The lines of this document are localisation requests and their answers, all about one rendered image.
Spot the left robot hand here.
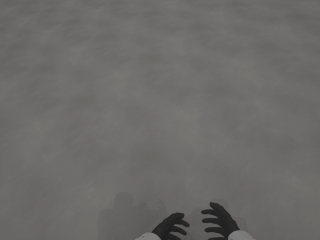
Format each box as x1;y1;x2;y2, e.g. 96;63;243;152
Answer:
151;212;190;240

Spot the right robot hand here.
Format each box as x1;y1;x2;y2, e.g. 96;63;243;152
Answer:
201;202;240;240

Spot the right robot forearm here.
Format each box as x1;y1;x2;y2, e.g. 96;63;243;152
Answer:
228;230;256;240

